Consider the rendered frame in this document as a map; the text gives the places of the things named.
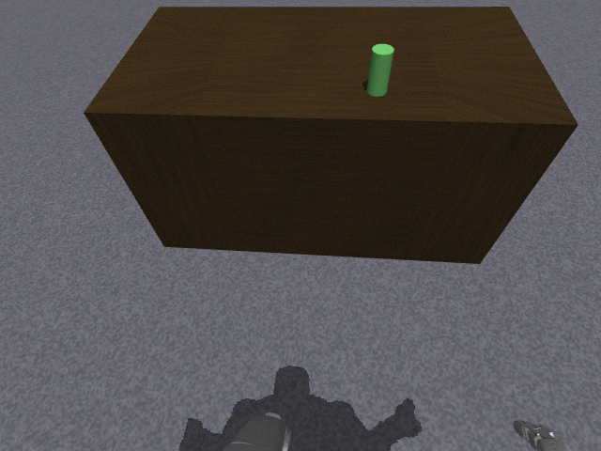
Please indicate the can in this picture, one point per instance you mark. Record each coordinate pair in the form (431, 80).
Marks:
(380, 68)

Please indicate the right robot hand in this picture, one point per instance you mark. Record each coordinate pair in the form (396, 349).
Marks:
(540, 437)

